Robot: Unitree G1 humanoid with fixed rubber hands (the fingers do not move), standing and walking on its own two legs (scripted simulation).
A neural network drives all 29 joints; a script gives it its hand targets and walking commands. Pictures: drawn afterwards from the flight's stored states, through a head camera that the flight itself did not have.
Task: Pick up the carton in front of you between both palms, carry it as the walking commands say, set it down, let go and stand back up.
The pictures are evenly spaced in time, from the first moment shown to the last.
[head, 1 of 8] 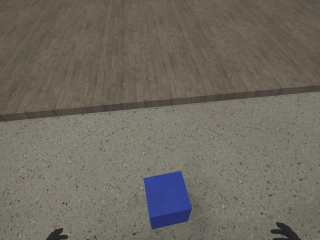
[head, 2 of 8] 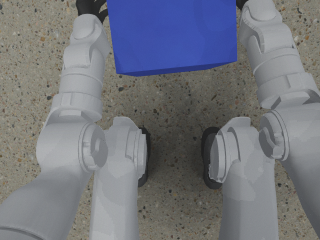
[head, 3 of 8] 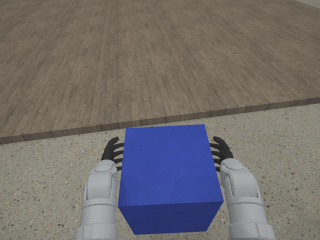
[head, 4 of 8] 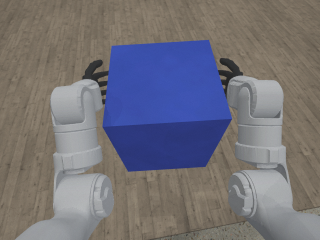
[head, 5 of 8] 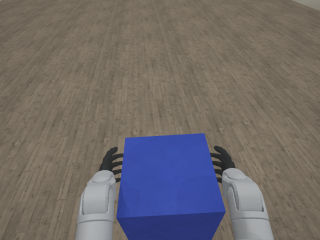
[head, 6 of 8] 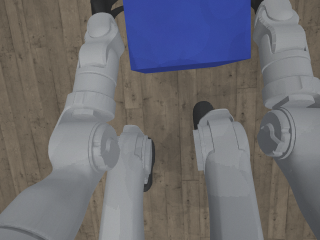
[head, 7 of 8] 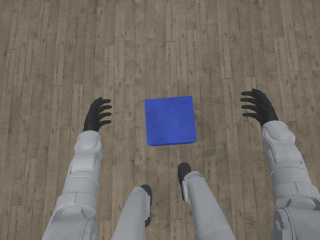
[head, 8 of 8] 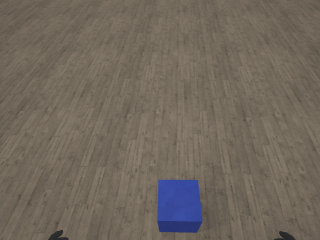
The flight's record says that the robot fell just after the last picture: no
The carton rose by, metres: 0.83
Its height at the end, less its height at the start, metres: +0.08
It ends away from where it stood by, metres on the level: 2.35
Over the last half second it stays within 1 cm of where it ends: yes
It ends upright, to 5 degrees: yes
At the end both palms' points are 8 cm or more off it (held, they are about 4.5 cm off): yes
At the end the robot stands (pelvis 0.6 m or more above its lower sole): yes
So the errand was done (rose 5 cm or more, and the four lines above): yes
